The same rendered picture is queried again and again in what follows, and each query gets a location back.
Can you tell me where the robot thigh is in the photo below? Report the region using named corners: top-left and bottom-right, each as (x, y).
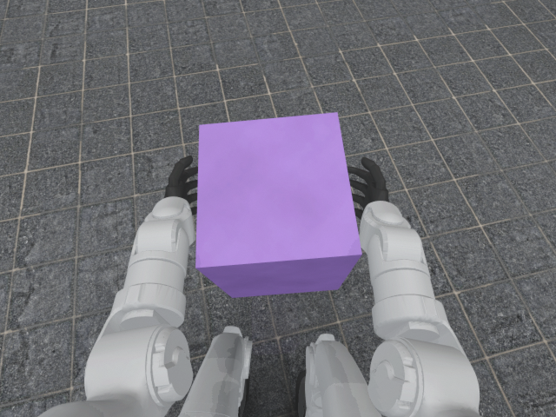
top-left (178, 333), bottom-right (252, 417)
top-left (306, 341), bottom-right (382, 417)

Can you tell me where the robot left upper arm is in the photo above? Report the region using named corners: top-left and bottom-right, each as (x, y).
top-left (37, 324), bottom-right (193, 417)

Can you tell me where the robot right forearm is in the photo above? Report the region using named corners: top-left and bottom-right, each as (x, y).
top-left (359, 201), bottom-right (480, 391)

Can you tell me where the robot left forearm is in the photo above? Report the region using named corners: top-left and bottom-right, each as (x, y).
top-left (84, 196), bottom-right (195, 397)

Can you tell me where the robot right upper arm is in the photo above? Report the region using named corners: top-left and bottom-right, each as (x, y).
top-left (367, 337), bottom-right (482, 417)

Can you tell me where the right robot hand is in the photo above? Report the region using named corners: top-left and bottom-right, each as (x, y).
top-left (347, 157), bottom-right (389, 220)

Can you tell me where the robot right thigh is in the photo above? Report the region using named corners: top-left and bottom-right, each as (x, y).
top-left (306, 341), bottom-right (382, 417)

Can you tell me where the left robot hand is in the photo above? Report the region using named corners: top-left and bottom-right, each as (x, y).
top-left (164, 156), bottom-right (198, 215)

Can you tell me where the robot left thigh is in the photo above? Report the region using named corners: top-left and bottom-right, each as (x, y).
top-left (178, 333), bottom-right (252, 417)

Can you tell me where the carton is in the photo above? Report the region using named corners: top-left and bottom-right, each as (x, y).
top-left (195, 112), bottom-right (362, 298)

